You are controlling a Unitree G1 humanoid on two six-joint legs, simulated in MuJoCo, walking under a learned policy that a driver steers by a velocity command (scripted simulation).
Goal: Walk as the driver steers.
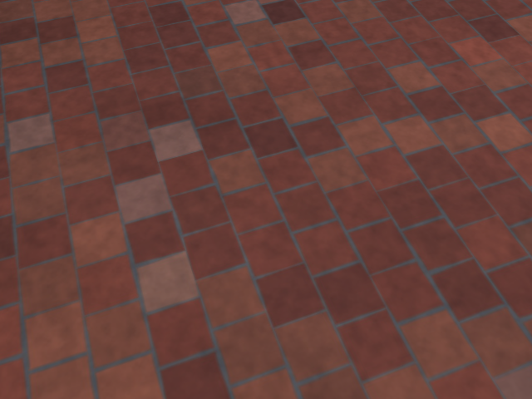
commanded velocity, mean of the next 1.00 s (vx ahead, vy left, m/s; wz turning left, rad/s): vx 0.08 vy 0.00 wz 0.46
